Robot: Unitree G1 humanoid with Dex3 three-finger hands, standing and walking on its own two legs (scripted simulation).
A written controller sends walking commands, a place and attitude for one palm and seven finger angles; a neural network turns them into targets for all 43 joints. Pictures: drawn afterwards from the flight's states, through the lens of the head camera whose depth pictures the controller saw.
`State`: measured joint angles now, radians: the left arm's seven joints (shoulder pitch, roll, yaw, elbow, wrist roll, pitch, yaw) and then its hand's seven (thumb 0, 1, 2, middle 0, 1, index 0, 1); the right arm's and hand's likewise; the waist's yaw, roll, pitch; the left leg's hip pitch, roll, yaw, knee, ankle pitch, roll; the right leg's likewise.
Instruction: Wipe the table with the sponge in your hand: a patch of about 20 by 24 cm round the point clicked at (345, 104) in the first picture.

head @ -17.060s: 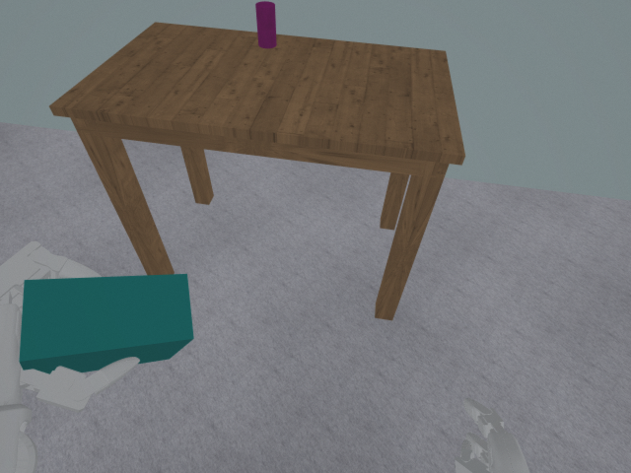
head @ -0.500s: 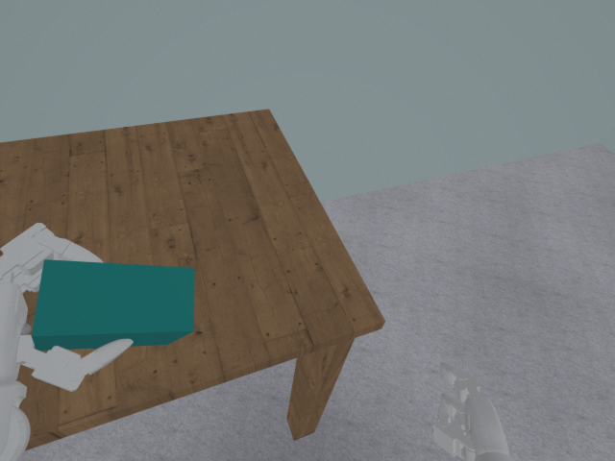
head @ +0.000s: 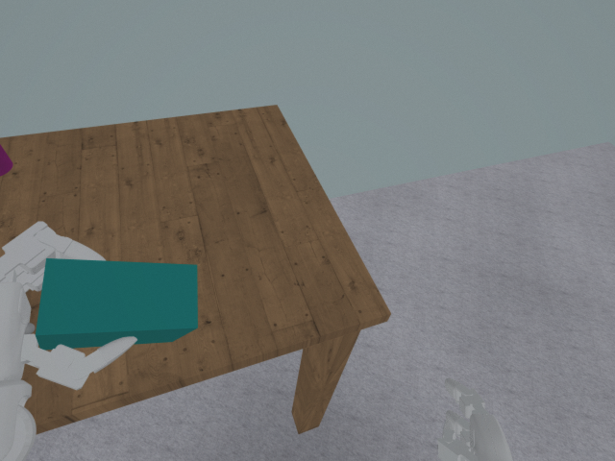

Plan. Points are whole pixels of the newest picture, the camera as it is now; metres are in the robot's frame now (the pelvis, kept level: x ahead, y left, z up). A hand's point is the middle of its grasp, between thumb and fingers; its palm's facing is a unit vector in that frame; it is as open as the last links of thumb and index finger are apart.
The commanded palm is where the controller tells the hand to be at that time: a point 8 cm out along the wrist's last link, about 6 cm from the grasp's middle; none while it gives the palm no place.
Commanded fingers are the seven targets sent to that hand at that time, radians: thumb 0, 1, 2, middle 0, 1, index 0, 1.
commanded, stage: look again from close up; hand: left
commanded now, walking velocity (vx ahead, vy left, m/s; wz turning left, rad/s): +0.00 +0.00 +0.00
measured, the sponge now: (142, 306) +0.24 +0.20 +0.12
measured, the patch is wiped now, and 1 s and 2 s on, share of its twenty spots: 0.00 0.00 0.00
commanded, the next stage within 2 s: turn the palm down, sponge in hand in 0.04 s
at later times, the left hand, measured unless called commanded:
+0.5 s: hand (109, 338) +0.19 +0.21 +0.14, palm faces +0.25 -0.74 -0.62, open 10.3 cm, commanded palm +0.16 +0.27 +0.19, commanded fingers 0.00 0.10 1.30 -1.20 -1.60 -1.20 -1.60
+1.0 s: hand (113, 278) +0.23 +0.21 +0.18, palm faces +0.34 -0.46 -0.82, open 10.3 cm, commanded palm +0.18 +0.25 +0.21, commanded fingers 0.00 0.10 1.30 -1.20 -1.60 -1.20 -1.60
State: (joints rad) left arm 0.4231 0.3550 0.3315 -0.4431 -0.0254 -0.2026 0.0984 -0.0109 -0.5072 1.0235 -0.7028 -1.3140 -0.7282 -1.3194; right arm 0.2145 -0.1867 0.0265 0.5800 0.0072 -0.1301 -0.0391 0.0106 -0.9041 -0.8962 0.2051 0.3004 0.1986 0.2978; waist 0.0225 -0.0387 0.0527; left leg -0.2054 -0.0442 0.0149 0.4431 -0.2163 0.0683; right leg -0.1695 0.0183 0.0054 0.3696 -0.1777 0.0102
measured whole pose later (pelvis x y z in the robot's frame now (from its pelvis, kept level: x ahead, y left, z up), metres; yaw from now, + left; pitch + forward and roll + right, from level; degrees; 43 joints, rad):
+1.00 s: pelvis +0.01 -0.06 -0.02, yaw +1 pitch +0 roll +1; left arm 0.38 0.65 0.36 -0.50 0.22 0.06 0.06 -0.01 -0.51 1.03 -0.71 -1.31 -0.73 -1.32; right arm 0.18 -0.26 -0.02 0.59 0.02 0.03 -0.08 0.01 -0.91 -0.90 0.20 0.30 0.20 0.30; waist 0.07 0.06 -0.03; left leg -0.30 0.00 -0.02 0.61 -0.32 -0.02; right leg -0.29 0.08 -0.02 0.61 -0.33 -0.08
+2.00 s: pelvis +0.00 -0.02 +0.00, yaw +1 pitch -2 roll +0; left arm 0.14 0.58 0.04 -0.40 0.74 0.49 -0.10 -0.01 -0.52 1.04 -0.70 -1.32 -0.73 -1.33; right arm -0.01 -0.28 0.07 0.60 0.05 0.09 -0.07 0.01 -0.91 -0.90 0.20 0.30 0.20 0.30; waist 0.12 0.13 0.02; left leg -0.19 -0.05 0.00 0.41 -0.19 0.04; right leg -0.18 0.02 0.00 0.43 -0.22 -0.03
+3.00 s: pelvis +0.00 -0.05 +0.00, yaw +0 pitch -4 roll +1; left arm 0.14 0.67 0.05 -0.32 0.80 0.27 -0.04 0.00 -0.53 1.05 -0.71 -1.32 -0.74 -1.33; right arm 0.04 -0.27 0.02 0.65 0.03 0.06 -0.08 0.01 -0.91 -0.90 0.20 0.30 0.20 0.30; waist 0.12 0.11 0.02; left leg -0.15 -0.01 0.00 0.44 -0.23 0.00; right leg -0.15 0.07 0.01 0.46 -0.25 -0.07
